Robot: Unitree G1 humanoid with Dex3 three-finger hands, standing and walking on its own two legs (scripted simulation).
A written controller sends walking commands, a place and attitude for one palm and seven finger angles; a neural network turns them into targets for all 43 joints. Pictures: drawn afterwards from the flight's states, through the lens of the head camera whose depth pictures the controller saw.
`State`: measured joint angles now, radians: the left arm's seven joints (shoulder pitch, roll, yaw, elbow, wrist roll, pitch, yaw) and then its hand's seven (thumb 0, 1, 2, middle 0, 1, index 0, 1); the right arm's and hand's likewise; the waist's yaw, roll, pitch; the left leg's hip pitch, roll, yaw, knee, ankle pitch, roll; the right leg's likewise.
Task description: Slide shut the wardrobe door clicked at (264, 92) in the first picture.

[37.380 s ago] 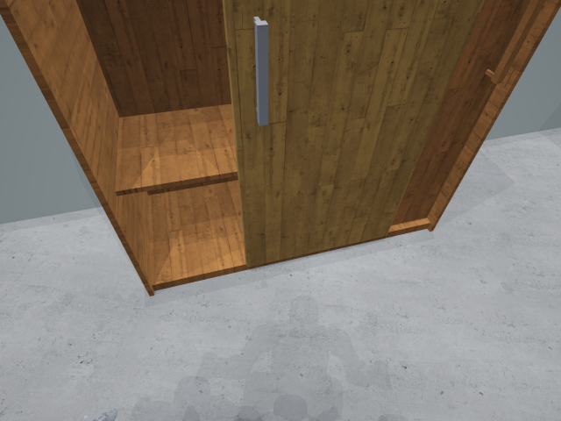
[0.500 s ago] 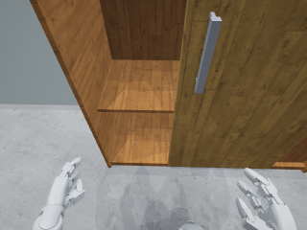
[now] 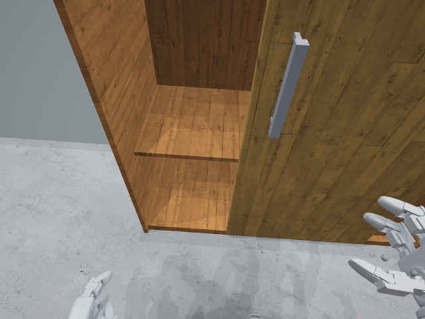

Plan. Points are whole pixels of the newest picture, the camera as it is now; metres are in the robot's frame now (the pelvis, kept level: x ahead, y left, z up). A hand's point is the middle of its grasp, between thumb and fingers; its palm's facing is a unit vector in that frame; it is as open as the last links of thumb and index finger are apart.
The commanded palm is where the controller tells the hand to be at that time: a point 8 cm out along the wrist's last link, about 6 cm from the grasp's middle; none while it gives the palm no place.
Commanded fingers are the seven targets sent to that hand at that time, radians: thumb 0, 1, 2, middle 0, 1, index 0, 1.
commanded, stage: raise the hand with hooked fingers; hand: right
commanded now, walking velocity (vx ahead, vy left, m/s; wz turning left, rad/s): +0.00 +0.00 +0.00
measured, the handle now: (284, 90) +0.56 -0.12 +0.15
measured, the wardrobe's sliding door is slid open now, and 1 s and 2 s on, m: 0.38 0.38 0.38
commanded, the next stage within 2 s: move the hooked fingers beside the handle in 1.18 s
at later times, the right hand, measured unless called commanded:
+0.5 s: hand out of the picture +0.24 -0.30 +0.14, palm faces +0.03 +1.00 -0.06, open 13.9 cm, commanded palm +0.21 -0.35 +0.15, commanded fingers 0.00 0.50 -0.30 0.30 1.20 0.30 1.20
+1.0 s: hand out of the picture +0.26 -0.29 +0.16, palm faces +0.07 +1.00 -0.05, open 14.0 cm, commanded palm +0.23 -0.34 +0.17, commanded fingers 0.00 0.50 -0.30 0.30 1.20 0.30 1.20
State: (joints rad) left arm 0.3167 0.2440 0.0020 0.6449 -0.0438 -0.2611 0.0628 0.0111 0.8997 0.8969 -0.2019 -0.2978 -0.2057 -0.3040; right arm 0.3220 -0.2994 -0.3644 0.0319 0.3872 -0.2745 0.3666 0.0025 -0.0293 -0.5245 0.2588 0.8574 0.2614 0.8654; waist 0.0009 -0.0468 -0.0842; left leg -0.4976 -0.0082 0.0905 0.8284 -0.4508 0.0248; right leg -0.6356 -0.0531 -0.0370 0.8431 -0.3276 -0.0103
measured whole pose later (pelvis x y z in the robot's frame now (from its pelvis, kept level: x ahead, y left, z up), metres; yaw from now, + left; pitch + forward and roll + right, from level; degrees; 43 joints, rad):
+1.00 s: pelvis +0.00 -0.02 +0.03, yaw -1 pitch -1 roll +2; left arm 0.27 0.28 -0.06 0.64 -0.06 -0.29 0.09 0.01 0.90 0.90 -0.20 -0.30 -0.21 -0.30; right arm -0.01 -0.42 -0.45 0.21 0.35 -0.04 0.46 -0.01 0.50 -0.30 0.30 1.20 0.30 1.20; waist -0.02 -0.04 0.00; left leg -0.20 0.01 0.09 0.51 -0.30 0.00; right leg -0.35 -0.02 -0.04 0.56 -0.20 -0.03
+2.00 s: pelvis +0.01 -0.01 +0.03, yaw +0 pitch +2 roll +1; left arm 0.27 0.26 -0.04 0.67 -0.06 -0.23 0.09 0.01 0.90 0.90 -0.20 -0.30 -0.20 -0.30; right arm -0.30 -0.35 -0.32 0.42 0.28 -0.07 0.33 -0.02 0.50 -0.30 0.30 1.20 0.30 1.20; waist 0.01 -0.05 -0.03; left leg -0.26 0.01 0.07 0.56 -0.34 0.01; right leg -0.39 -0.02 -0.06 0.59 -0.23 -0.03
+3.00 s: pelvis +0.02 +0.00 +0.02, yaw +2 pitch +10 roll +1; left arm 0.40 0.28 0.00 0.71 -0.03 -0.05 0.01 0.00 0.90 0.90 -0.20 -0.30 -0.20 -0.30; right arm -0.83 -0.38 -0.34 1.05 0.13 -0.23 0.15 -0.01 0.50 -0.30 0.30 1.20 0.30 1.20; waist 0.12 -0.04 -0.05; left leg -0.45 -0.01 0.05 0.66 -0.38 0.02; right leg -0.57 -0.05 -0.07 0.68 -0.27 -0.02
